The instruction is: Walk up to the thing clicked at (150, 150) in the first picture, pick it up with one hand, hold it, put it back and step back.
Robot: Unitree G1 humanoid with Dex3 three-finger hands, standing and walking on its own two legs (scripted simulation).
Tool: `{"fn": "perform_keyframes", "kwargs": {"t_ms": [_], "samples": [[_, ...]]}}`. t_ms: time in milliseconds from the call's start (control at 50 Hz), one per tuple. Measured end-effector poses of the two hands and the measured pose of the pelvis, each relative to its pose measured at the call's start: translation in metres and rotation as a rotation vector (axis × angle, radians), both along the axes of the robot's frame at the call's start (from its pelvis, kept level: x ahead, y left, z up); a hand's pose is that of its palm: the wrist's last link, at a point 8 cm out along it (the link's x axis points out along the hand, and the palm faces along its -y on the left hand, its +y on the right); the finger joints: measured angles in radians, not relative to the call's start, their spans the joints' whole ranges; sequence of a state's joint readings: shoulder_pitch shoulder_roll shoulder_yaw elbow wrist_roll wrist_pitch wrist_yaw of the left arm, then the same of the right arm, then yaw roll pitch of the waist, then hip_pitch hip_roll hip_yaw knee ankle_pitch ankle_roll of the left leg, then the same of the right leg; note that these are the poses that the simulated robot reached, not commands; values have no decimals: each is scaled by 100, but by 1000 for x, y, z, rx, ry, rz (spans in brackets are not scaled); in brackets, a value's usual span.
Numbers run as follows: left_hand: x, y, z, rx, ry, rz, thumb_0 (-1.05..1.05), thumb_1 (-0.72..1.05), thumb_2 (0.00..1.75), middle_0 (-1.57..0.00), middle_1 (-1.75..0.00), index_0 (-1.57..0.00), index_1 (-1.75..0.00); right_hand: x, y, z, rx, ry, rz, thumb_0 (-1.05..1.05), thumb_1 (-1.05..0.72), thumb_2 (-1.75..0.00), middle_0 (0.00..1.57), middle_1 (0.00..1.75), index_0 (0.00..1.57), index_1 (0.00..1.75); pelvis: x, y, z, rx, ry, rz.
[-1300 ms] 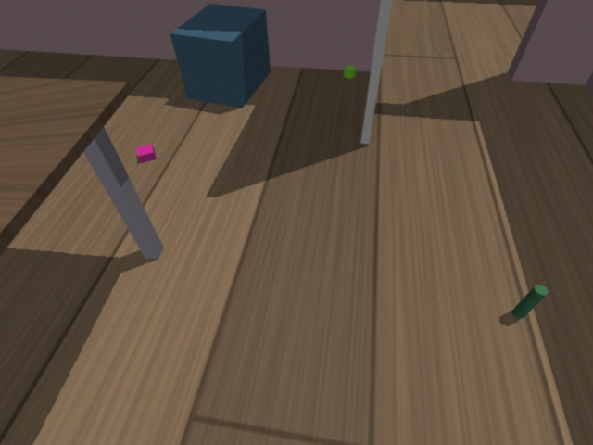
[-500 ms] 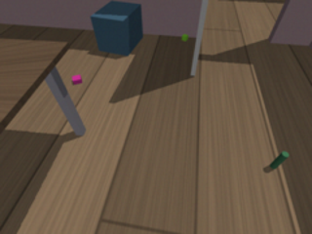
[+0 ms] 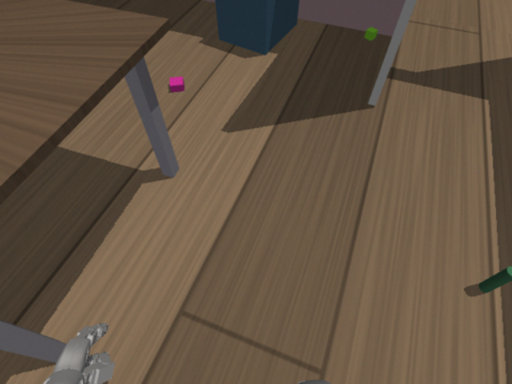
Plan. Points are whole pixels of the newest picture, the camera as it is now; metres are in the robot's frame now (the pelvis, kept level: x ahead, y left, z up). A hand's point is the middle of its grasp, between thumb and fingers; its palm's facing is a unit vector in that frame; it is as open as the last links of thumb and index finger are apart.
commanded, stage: walk up
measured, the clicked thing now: (177, 84) +1.81 +0.45 -0.75
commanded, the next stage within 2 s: none
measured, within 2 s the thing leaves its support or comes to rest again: neither
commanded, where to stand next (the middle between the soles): +0.05 +0.00 m, yaw +76 degrees
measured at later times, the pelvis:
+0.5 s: pelvis +0.00 -0.05 -0.02, yaw +27 degrees
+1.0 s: pelvis +0.02 -0.07 -0.02, yaw +51 degrees
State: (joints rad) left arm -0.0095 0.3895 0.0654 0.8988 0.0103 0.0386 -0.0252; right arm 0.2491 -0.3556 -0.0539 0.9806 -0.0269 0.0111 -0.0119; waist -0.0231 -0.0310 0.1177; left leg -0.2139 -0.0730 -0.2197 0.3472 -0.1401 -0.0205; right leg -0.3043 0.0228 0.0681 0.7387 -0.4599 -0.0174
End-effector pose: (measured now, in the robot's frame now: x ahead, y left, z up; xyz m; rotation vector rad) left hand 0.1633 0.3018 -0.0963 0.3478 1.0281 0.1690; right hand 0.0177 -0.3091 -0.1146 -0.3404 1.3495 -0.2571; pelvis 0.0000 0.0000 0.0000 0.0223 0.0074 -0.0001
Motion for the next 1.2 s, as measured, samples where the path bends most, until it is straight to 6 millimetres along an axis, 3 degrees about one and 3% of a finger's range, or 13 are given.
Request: {"fn": "perform_keyframes", "kwargs": {"t_ms": [60,120,280,400,560,720,900,1060,1140,1200], "samples": [[-14,-5,7,28,-42,40,0,91,90,-21,-30,-21,-30,13,-23,-6,-11,7,70,0,-90,-90,21,30,20,30,-6,-16,-6,7,-1,59],[-41,-11,9,56,-40,88,0,91,90,-21,-30,-21,-30,38,-39,-11,-14,-22,138,1,-90,-90,21,30,20,30,-10,-31,-9,-5,-16,113],[-120,-33,10,26,-2,264,0,90,90,-21,-30,-21,-30,114,-43,5,29,-103,356,0,-91,-90,20,30,20,30,-6,-54,-1,18,-39,270],[-184,-42,-5,-8,17,405,0,90,90,-21,-30,-21,-30,171,-17,14,29,-126,522,0,-91,-90,20,30,20,30,-3,-57,-6,6,-48,382],[-266,-34,-38,-33,100,584,1,90,90,-21,-30,-21,-30,241,52,24,14,-278,728,0,-91,-90,20,30,20,30,-2,-40,-25,25,-34,509],[-289,-42,-22,-18,82,681,1,91,90,-21,-30,-20,-30,272,99,30,71,-336,864,0,-90,-90,21,30,20,30,9,-36,-17,0,-37,655],[-308,-71,2,126,40,788,0,90,90,-21,-30,-21,-30,309,120,-4,158,-305,985,0,-90,-90,21,30,20,30,24,-59,-29,-3,-42,806],[-354,-107,26,155,62,928,0,90,90,-21,-30,-21,-30,314,134,-6,173,-191,1105,0,-90,-90,21,30,20,30,20,-66,-15,30,-33,944],[-386,-117,20,139,81,984,0,90,90,-21,-30,-21,-30,312,142,-5,136,-150,1152,1,-90,-90,21,30,20,30,15,-63,-17,34,-28,997],[-411,-121,4,106,96,1034,0,90,90,-21,-30,-21,-30,310,154,-4,102,-166,1184,1,-90,-90,21,30,20,30,6,-56,-25,31,-27,1031]]}}
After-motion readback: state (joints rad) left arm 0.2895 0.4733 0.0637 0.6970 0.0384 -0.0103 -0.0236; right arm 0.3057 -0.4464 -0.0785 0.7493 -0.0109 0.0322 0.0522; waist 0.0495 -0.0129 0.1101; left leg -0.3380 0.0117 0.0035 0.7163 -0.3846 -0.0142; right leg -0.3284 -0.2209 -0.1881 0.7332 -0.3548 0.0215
